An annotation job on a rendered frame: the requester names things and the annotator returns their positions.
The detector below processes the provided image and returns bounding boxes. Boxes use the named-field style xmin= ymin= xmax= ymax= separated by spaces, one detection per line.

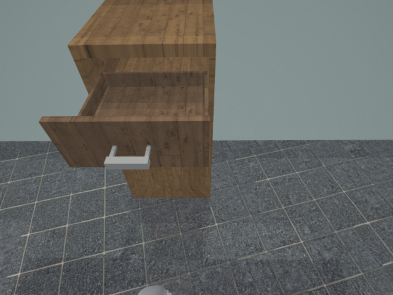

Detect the cabinet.
xmin=68 ymin=0 xmax=216 ymax=198

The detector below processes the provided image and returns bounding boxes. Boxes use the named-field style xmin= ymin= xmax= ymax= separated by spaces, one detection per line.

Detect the handle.
xmin=104 ymin=146 xmax=151 ymax=170

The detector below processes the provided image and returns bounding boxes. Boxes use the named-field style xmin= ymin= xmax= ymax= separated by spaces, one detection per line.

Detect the drawer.
xmin=39 ymin=71 xmax=210 ymax=167

